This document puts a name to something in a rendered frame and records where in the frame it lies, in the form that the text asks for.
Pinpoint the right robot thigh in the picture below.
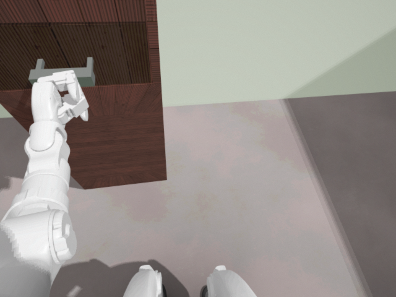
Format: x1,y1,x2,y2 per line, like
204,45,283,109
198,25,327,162
207,270,257,297

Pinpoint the robot thigh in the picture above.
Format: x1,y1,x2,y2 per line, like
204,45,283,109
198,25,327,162
207,270,257,297
123,270,163,297

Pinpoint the handle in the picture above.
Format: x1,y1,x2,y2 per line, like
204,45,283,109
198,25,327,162
28,57,95,87

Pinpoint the robot left hand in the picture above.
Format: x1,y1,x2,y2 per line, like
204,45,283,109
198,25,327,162
31,70,89,128

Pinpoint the drawer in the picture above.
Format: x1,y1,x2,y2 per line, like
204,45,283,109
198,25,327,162
0,22,151,90

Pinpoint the cabinet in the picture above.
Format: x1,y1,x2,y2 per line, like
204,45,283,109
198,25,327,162
0,0,167,189

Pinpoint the left robot thigh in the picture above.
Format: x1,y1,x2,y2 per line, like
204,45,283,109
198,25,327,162
123,270,163,297

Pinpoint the robot left upper arm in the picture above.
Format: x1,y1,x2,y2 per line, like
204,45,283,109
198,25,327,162
0,209,77,297

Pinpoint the robot left forearm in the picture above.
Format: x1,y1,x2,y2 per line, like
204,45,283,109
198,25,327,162
0,121,71,223

